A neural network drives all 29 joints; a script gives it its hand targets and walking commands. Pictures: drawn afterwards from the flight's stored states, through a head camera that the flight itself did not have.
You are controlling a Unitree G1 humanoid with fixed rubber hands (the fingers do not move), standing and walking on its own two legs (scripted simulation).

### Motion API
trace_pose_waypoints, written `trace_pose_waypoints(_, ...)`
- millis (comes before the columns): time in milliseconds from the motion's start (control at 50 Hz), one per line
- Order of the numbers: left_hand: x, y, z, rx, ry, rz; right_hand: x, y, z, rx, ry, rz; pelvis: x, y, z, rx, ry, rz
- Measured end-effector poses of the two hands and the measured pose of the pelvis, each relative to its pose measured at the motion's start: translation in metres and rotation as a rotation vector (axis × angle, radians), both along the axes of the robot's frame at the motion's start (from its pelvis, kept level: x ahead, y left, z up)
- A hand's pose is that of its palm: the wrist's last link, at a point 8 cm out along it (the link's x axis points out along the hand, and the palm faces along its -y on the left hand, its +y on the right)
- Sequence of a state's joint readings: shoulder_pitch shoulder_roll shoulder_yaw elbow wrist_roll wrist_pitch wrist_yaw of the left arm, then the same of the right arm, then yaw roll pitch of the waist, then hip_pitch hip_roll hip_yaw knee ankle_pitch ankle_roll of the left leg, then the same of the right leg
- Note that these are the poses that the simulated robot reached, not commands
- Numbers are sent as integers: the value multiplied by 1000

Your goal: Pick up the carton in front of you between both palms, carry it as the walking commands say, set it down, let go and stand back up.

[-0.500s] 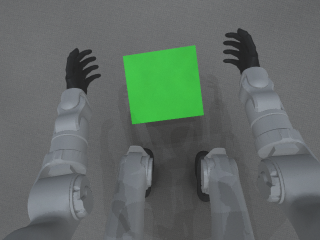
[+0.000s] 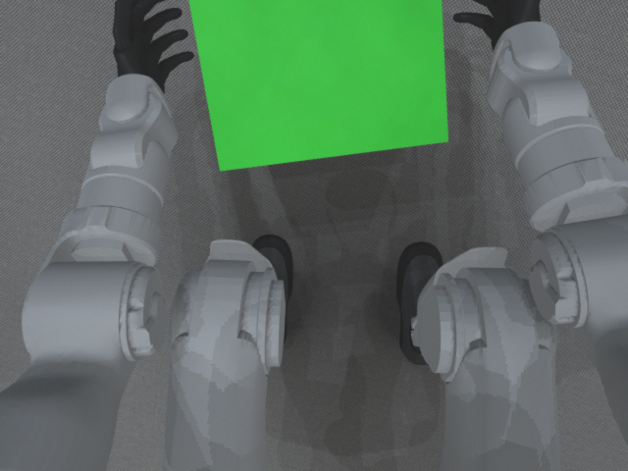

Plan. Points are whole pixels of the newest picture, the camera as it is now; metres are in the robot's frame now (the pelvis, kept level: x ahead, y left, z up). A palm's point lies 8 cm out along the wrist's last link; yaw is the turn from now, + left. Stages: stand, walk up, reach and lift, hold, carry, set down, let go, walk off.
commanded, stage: reach and lift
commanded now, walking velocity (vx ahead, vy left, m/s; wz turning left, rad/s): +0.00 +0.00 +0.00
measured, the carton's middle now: (322, 67) +0.50 +0.04 -0.25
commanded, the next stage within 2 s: none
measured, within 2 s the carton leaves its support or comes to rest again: leaves its support in 0.80 s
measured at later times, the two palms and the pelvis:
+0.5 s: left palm (162, 67) +0.49 +0.20 -0.18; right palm (484, 21) +0.53 -0.12 -0.18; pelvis +0.00 +0.00 +0.00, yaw +1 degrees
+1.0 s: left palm (147, 47) +0.49 +0.18 -0.11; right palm out of the picture +0.53 -0.12 -0.12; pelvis +0.01 +0.00 +0.00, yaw +0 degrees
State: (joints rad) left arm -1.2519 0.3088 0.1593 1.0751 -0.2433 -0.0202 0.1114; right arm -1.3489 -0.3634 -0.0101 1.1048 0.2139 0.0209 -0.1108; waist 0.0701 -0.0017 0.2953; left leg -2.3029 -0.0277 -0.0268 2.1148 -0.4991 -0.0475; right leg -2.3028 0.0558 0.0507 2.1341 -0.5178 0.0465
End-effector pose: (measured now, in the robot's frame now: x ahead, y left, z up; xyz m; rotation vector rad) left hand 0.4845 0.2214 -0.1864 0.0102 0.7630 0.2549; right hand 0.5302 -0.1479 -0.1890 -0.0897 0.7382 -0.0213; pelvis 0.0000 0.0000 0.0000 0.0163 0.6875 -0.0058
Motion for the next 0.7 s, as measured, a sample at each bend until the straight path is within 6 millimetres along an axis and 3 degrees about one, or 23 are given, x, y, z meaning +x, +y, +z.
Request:
trace_pose_waypoints(80, 3, 4, -3, 10, -3, 3, 2, -3, -6, -10, -7, 7, 4, 1, -5, 1, -15, 6)
trace_pose_waypoints(380, -2, -10, 3, -10, -10, 0, 1, 10, 4, 4, -9, 28, 7, -2, -3, 0, 13, 13)
trace_pose_waypoints(540, 9, -31, 9, -21, -22, -40, 2, 36, 6, 28, -14, 65, 2, -3, 0, 3, 8, 15)
trace_pose_waypoints(700, 12, -34, 10, -24, -3, 9, 5, 39, 9, 13, 9, 40, 1, -3, -2, 8, 7, 11)
